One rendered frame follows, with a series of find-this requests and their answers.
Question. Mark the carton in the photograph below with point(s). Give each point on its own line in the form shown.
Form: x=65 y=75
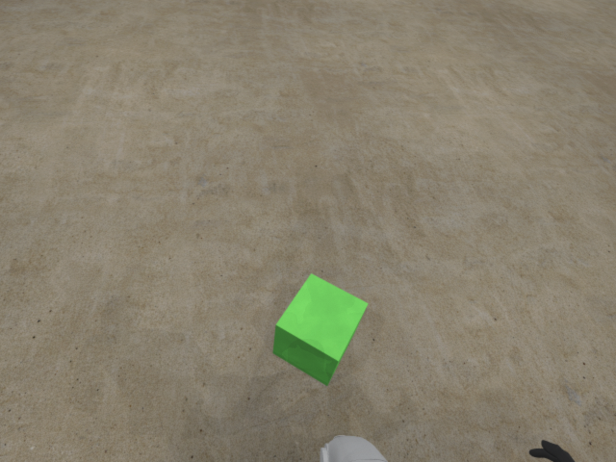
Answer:
x=315 y=330

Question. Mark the robot right hand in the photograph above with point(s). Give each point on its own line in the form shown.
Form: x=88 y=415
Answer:
x=552 y=452

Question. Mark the robot right thigh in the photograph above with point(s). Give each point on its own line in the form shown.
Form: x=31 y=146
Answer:
x=350 y=449

